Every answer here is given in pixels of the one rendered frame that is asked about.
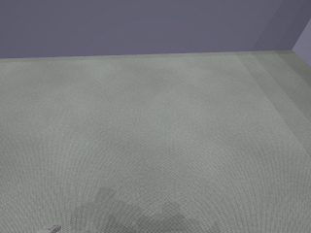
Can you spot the robot left hand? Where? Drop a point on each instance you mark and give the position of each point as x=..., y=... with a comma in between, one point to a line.
x=51, y=228

